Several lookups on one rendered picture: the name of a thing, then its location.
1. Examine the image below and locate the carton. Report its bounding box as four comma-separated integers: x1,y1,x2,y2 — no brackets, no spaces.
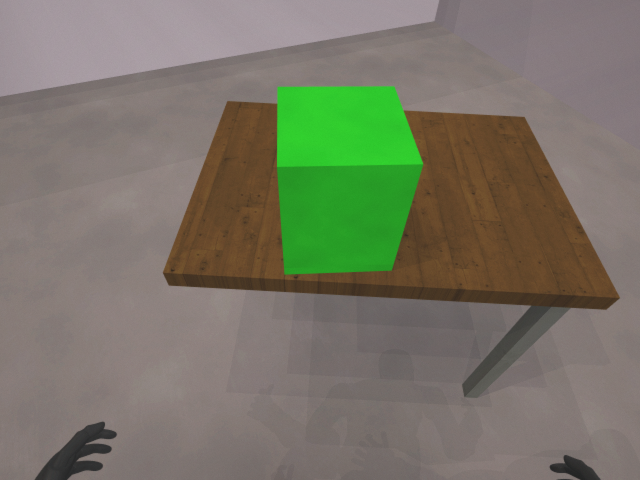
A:
277,86,423,275

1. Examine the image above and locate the robot right hand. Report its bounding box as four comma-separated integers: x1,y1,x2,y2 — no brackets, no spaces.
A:
550,455,601,480

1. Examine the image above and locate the robot left hand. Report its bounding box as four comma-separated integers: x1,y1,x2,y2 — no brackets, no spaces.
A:
35,422,117,480

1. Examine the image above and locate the table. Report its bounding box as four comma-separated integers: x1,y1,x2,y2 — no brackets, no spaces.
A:
163,101,620,398

